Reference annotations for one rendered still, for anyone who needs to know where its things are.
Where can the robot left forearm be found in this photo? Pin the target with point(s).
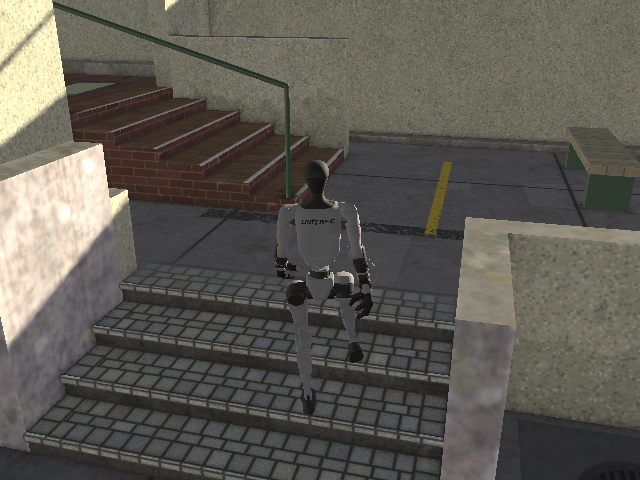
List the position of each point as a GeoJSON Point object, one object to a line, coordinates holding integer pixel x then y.
{"type": "Point", "coordinates": [281, 263]}

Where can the right robot upper arm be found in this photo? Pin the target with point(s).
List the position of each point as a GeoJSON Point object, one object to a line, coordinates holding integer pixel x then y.
{"type": "Point", "coordinates": [349, 212]}

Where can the robot left hand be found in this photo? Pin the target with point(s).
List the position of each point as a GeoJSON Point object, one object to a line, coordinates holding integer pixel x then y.
{"type": "Point", "coordinates": [290, 267]}

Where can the robot right forearm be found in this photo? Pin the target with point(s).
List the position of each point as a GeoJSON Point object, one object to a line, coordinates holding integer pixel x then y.
{"type": "Point", "coordinates": [362, 273]}

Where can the robot right hand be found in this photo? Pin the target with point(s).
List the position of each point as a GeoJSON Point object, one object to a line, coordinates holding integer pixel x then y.
{"type": "Point", "coordinates": [367, 303]}

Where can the robot right foot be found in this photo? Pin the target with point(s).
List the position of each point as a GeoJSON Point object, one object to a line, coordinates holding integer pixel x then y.
{"type": "Point", "coordinates": [355, 352]}

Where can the left robot upper arm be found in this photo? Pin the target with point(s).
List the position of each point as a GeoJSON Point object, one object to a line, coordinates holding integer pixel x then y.
{"type": "Point", "coordinates": [286, 215]}

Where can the robot right thigh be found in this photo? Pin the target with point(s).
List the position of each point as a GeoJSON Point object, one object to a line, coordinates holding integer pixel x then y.
{"type": "Point", "coordinates": [343, 285]}

